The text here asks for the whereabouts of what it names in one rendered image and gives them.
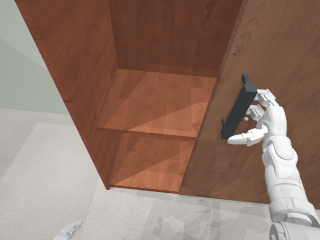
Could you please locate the robot right upper arm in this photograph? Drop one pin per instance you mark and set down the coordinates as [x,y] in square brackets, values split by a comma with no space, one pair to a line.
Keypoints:
[282,230]

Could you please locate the wardrobe door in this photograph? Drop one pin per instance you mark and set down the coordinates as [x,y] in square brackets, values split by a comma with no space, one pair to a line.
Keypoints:
[277,44]

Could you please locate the robot left hand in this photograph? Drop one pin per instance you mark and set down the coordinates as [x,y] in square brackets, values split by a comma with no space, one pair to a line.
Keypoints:
[69,230]

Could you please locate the robot right hand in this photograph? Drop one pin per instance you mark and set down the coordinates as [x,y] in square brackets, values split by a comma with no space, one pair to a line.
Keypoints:
[274,120]

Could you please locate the handle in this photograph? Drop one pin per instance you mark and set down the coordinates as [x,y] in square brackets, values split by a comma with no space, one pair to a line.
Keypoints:
[239,109]

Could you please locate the right robot forearm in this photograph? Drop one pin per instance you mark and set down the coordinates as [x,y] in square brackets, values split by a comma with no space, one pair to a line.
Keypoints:
[288,200]

